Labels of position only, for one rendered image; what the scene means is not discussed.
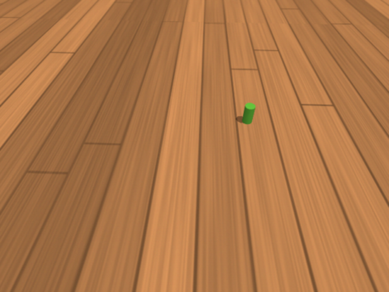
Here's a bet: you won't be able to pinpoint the can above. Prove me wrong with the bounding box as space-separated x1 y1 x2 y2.
242 103 255 124

